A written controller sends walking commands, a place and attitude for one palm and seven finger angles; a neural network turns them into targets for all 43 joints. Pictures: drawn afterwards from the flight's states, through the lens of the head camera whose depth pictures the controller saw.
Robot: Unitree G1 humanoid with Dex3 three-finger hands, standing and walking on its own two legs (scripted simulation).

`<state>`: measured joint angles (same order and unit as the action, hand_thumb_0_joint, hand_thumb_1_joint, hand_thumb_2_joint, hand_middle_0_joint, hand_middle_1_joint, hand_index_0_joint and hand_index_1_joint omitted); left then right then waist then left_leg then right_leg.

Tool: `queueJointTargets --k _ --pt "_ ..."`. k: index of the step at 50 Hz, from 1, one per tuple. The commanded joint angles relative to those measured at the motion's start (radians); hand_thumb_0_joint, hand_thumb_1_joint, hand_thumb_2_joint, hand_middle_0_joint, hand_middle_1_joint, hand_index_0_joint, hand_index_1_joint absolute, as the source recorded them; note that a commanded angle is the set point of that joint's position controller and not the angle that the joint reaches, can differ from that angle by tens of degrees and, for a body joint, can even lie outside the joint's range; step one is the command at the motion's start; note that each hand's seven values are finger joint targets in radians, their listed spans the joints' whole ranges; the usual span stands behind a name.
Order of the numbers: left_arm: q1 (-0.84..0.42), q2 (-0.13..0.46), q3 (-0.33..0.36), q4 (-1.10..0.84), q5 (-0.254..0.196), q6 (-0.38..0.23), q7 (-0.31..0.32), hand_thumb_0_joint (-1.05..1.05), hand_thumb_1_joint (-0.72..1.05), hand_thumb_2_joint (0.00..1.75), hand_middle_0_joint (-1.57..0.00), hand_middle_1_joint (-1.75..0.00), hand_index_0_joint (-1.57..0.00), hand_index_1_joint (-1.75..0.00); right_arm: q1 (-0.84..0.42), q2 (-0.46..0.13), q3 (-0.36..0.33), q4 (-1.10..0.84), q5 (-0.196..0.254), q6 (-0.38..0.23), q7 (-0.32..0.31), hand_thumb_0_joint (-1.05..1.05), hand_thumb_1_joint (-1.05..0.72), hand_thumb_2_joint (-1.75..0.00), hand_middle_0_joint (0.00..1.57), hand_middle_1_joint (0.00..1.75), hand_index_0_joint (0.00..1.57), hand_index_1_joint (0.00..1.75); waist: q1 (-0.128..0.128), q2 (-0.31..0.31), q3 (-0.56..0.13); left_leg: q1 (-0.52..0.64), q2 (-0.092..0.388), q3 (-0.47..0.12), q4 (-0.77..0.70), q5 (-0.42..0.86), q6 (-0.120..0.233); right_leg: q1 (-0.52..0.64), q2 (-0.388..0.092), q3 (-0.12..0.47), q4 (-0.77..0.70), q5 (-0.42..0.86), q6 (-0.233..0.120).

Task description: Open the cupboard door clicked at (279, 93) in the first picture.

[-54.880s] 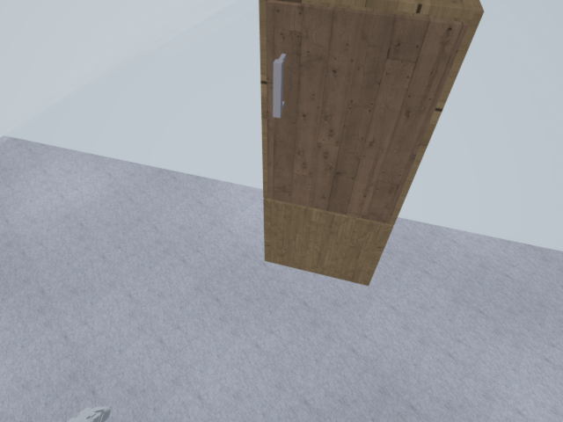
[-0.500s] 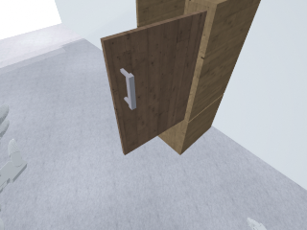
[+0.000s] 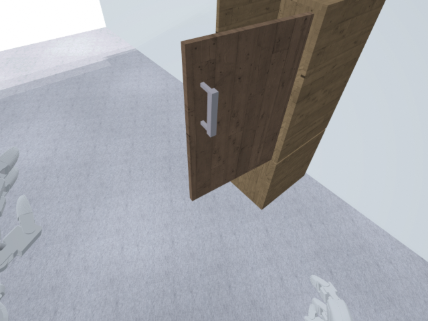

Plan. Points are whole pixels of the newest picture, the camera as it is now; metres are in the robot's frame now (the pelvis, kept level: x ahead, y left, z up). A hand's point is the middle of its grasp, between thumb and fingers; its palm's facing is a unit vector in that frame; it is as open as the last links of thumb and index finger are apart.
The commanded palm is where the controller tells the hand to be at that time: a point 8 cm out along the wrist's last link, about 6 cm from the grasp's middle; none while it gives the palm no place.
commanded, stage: stop stepping back and stand still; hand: left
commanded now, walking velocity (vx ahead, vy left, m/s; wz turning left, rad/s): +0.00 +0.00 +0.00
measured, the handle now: (208, 110) +0.59 +0.07 +0.07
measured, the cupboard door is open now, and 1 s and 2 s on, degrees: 83 83 83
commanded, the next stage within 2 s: let the arm hang, fingers relaxed in 0.14 s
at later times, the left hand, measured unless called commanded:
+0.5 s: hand out of the picture +0.10 +0.20 -0.16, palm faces -0.06 -0.97 -0.25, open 7.4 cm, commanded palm none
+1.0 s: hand out of the picture +0.00 +0.19 -0.17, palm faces +0.04 -0.96 -0.27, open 7.4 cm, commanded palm none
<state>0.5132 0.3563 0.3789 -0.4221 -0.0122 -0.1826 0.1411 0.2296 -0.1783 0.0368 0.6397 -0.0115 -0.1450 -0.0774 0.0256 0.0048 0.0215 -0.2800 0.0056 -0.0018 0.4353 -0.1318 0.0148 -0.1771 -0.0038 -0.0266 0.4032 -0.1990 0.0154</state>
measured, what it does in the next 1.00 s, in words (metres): stands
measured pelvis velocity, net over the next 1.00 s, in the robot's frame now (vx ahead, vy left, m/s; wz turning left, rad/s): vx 0.02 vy -0.01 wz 0.02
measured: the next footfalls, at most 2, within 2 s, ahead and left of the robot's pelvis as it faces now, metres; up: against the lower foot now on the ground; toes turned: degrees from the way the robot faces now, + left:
none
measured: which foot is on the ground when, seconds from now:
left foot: down 0.00-1.00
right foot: down 0.00-1.00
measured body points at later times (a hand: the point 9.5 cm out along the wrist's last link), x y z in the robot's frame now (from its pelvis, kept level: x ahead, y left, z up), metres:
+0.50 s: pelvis +0.00 +0.00 -0.01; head +0.01 -0.01 +0.44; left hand +0.10 +0.25 -0.14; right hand +0.09 -0.28 -0.14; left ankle +0.07 +0.11 -0.74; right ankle +0.01 -0.13 -0.74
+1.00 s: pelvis +0.02 -0.01 +0.00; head +0.04 -0.03 +0.45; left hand +0.00 +0.24 -0.15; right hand +0.04 -0.24 -0.17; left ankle +0.07 +0.11 -0.74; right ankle +0.01 -0.13 -0.74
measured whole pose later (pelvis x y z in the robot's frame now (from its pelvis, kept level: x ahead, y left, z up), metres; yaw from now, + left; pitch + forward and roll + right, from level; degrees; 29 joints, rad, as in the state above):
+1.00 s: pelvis +0.02 -0.01 +0.00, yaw +1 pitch -2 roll +0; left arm 0.26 0.20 0.02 1.16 0.01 0.01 0.02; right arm 0.21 -0.18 -0.01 1.14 -0.03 0.03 -0.03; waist 0.00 0.04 0.07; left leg -0.26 0.00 -0.02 0.44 -0.15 0.00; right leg -0.17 -0.01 -0.05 0.45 -0.26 -0.01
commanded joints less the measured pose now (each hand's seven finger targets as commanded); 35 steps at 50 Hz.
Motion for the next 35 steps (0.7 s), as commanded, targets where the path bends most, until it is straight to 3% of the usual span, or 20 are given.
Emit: queueJointTargets --k 1,7,11,12,13,14,15,16,18,19,21,23,25,26,27,30,31,33,35 --pt "-0.093 0.218 0.126 -0.239 0.001 -0.080 0.025 0.00 0.90 0.90 -0.20 -0.30 -0.20 -0.30 -0.109 -0.143 -0.067 -0.144 0.002 -0.066 -0.010 0.00 -0.90 -0.90 0.20 0.30 0.20 0.30 -0.023 0.070 -0.040 0.036 0.032 -0.045 -0.097 -0.258 -0.014 -0.069 -0.021 0.074 -0.153 -0.200 -0.022" --pt "-0.063 0.198 0.120 -0.208 -0.003 -0.086 0.024 0.00 0.90 0.90 -0.20 -0.30 -0.20 -0.30 -0.114 -0.141 -0.066 -0.142 0.009 -0.071 -0.013 0.00 -0.90 -0.90 0.20 0.30 0.20 0.30 -0.022 0.119 -0.031 0.011 0.063 -0.090 -0.177 -0.308 -0.010 -0.036 0.006 0.031 -0.095 -0.166 -0.008" --pt "-0.013 0.213 0.142 -0.209 -0.005 -0.092 0.022 0.00 0.90 0.90 -0.20 -0.30 -0.20 -0.30 -0.111 -0.143 -0.070 -0.145 0.010 -0.074 -0.011 0.00 -0.90 -0.90 0.20 0.30 0.20 0.30 -0.016 0.107 -0.061 -0.001 0.065 -0.089 -0.187 -0.276 -0.005 0.017 0.008 0.026 -0.075 -0.103 -0.005" --pt "-0.084 0.027 -0.261 0.602 0.058 0.083 -0.120 0.00 0.90 0.90 -0.20 -0.30 -0.20 -0.30 -0.157 -0.340 -0.119 0.132 0.011 -0.062 0.078 0.00 -0.90 -0.90 0.20 0.30 0.20 0.30 -0.062 0.113 0.005 -0.140 0.103 -0.154 -0.002 0.033 0.024 -0.084 -0.072 0.014 0.062 0.056 -0.042" --pt "-0.083 0.039 -0.238 0.635 0.045 0.153 -0.138 0.00 0.90 0.90 -0.20 -0.30 -0.20 -0.30 -0.083 -0.281 -0.117 0.127 0.019 0.013 0.081 0.00 -0.90 -0.90 0.20 0.30 0.20 0.30 -0.045 0.075 -0.059 -0.046 0.110 -0.102 0.021 0.113 0.010 -0.104 -0.078 0.049 0.056 0.012 -0.044" --pt "-0.114 0.039 -0.251 0.652 0.044 0.164 -0.142 0.00 0.90 0.90 -0.20 -0.30 -0.20 -0.30 -0.071 -0.278 -0.111 0.121 0.012 0.036 0.078 0.00 -0.90 -0.90 0.20 0.30 0.20 0.30 -0.041 0.020 -0.092 -0.052 0.121 -0.137 0.031 0.061 0.025 -0.121 -0.070 0.045 0.068 -0.076 -0.052" --pt "-0.144 0.054 -0.257 0.692 0.048 0.165 -0.144 0.00 0.90 0.90 -0.20 -0.30 -0.20 -0.30 -0.082 -0.288 -0.105 0.116 0.006 0.053 0.079 0.00 -0.90 -0.90 0.20 0.30 0.20 0.30 -0.038 -0.027 -0.091 -0.063 0.121 -0.157 0.028 0.026 0.038 -0.123 -0.066 0.046 0.081 -0.098 -0.059" --pt "-0.178 0.074 -0.265 0.742 0.052 0.164 -0.143 0.00 0.90 0.90 -0.20 -0.30 -0.20 -0.30 -0.081 -0.293 -0.104 0.122 0.000 0.066 0.079 0.00 -0.90 -0.90 0.20 0.30 0.20 0.30 -0.035 -0.127 -0.090 -0.063 0.111 -0.163 0.035 0.025 0.040 -0.109 -0.066 0.053 0.080 -0.090 -0.069" --pt "-0.247 0.096 -0.277 0.865 0.050 0.166 -0.143 0.00 0.90 0.90 -0.20 -0.30 -0.20 -0.30 -0.088 -0.292 -0.101 0.151 -0.006 0.089 0.083 0.00 -0.90 -0.90 0.20 0.30 0.20 0.30 -0.039 -0.196 -0.086 -0.047 0.075 -0.140 0.073 -0.013 0.040 -0.128 -0.110 0.094 0.043 -0.104 -0.092" --pt "-0.286 0.099 -0.287 0.928 0.048 0.172 -0.140 0.00 0.90 0.90 -0.20 -0.30 -0.20 -0.30 -0.086 -0.280 -0.096 0.172 -0.009 0.103 0.083 0.00 -0.90 -0.90 0.20 0.30 0.20 0.30 -0.047 -0.195 -0.070 -0.024 0.054 -0.119 0.095 -0.029 0.031 -0.159 -0.131 0.110 0.017 -0.129 -0.105" --pt "-0.343 0.099 -0.308 1.042 0.043 0.183 -0.132 0.00 0.90 0.90 -0.20 -0.30 -0.20 -0.30 -0.073 -0.254 -0.086 0.203 -0.016 0.128 0.081 0.00 -0.90 -0.90 0.20 0.30 0.20 0.30 -0.058 -0.117 -0.046 0.031 0.032 -0.083 0.130 -0.040 0.015 -0.201 -0.152 0.125 -0.014 -0.157 -0.119" --pt "-0.350 0.068 -0.330 1.151 0.035 0.192 -0.128 0.00 0.90 0.90 -0.20 -0.30 -0.20 -0.30 -0.063 -0.220 -0.071 0.239 -0.021 0.142 0.079 0.00 -0.90 -0.90 0.20 0.30 0.20 0.30 -0.055 0.040 -0.023 0.013 0.058 -0.119 0.037 -0.041 0.017 -0.177 -0.115 0.097 0.025 -0.173 -0.096" --pt "-0.292 0.052 -0.334 1.254 0.031 0.192 -0.127 0.00 0.90 0.90 -0.20 -0.30 -0.20 -0.30 -0.085 -0.225 -0.064 0.268 -0.022 0.142 0.073 0.00 -0.90 -0.90 0.20 0.30 0.20 0.30 -0.021 0.150 -0.016 -0.055 0.089 -0.176 -0.077 -0.107 0.031 -0.073 -0.069 0.075 0.053 -0.154 -0.066" --pt "-0.267 0.062 -0.332 1.297 0.032 0.188 -0.126 0.00 0.90 0.90 -0.20 -0.30 -0.20 -0.30 -0.085 -0.231 -0.066 0.277 -0.018 0.143 0.071 0.00 -0.90 -0.90 0.20 0.30 0.20 0.30 -0.009 0.128 -0.029 -0.063 0.090 -0.177 -0.084 -0.123 0.032 -0.031 -0.069 0.069 0.040 -0.136 -0.063" --pt "-0.259 0.040 -0.333 1.336 0.030 0.187 -0.126 0.00 0.90 0.90 -0.20 -0.30 -0.20 -0.30 -0.072 -0.210 -0.065 0.297 -0.016 0.143 0.068 0.00 -0.90 -0.90 0.20 0.30 0.20 0.30 -0.014 0.120 -0.042 -0.057 0.083 -0.167 -0.087 -0.130 0.027 -0.012 -0.076 0.075 0.026 -0.123 -0.065" --pt "-0.231 0.013 -0.331 1.418 0.025 0.181 -0.126 0.00 0.90 0.90 -0.20 -0.30 -0.20 -0.30 -0.036 -0.177 -0.067 0.347 -0.013 0.149 0.060 0.00 -0.90 -0.90 0.20 0.30 0.20 0.30 -0.022 0.150 -0.053 0.007 0.064 -0.129 -0.064 -0.134 0.015 -0.033 -0.093 0.090 -0.029 -0.127 -0.075" --pt "-0.232 0.015 -0.332 1.435 0.024 0.177 -0.125 0.00 0.90 0.90 -0.20 -0.30 -0.20 -0.30 -0.026 -0.182 -0.070 0.356 -0.010 0.152 0.057 0.00 -0.90 -0.90 0.20 0.30 0.20 0.30 -0.025 0.103 -0.032 0.026 0.064 -0.122 -0.052 -0.117 0.014 -0.053 -0.096 0.094 -0.054 -0.129 -0.079" --pt "-0.240 0.001 -0.337 1.469 0.022 0.174 -0.125 0.00 0.90 0.90 -0.20 -0.30 -0.20 -0.30 0.008 -0.167 -0.071 0.389 -0.009 0.153 0.053 0.00 -0.90 -0.90 0.20 0.30 0.20 0.30 -0.038 0.067 -0.018 0.054 0.067 -0.115 -0.049 -0.093 0.013 -0.073 -0.101 0.093 -0.074 -0.132 -0.082" --pt "-0.231 -0.009 -0.341 1.498 0.020 0.175 -0.123 0.00 0.90 0.90 -0.20 -0.30 -0.20 -0.30 0.025 -0.162 -0.072 0.411 -0.008 0.155 0.050 0.00 -0.90 -0.90 0.20 0.30 0.20 0.30 -0.040 0.063 0.001 0.062 0.072 -0.114 -0.057 -0.093 0.014 -0.083 -0.097 0.086 -0.081 -0.140 -0.079"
